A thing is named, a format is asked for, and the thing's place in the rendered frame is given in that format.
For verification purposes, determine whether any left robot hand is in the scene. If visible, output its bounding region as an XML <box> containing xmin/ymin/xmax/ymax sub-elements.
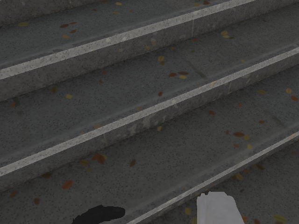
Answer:
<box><xmin>72</xmin><ymin>204</ymin><xmax>125</xmax><ymax>224</ymax></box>

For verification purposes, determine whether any robot right thigh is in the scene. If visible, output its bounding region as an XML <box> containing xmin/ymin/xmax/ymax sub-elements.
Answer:
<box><xmin>196</xmin><ymin>191</ymin><xmax>245</xmax><ymax>224</ymax></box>

